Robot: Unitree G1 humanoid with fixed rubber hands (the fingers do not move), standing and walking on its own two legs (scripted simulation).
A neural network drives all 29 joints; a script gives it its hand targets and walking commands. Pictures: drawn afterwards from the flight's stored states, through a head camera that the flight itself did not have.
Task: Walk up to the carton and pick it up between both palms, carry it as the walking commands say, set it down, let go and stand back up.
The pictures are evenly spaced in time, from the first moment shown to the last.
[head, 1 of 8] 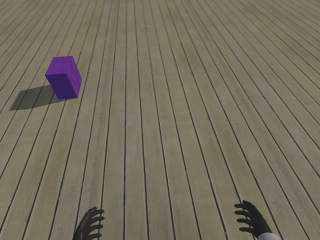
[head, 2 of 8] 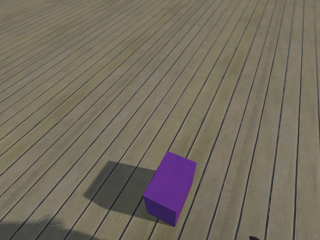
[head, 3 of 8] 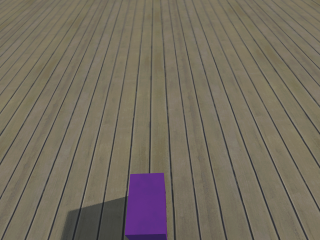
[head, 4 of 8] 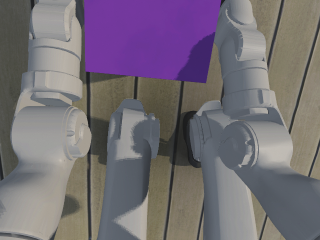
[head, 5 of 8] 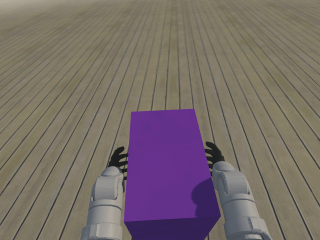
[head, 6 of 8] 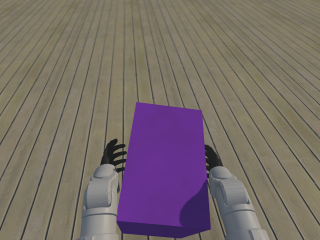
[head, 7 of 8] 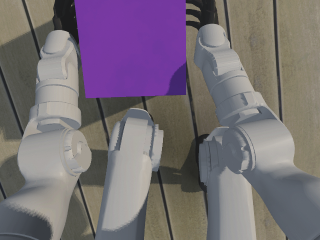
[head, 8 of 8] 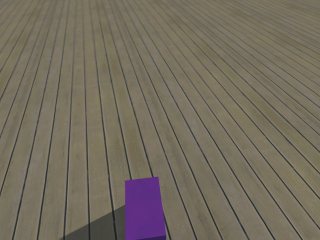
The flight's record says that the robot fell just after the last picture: no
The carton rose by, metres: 0.66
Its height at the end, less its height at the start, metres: +0.00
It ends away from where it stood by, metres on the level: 1.10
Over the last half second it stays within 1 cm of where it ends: yes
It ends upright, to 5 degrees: yes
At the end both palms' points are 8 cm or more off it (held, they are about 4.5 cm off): yes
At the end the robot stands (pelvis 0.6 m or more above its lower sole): yes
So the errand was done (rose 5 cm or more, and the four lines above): yes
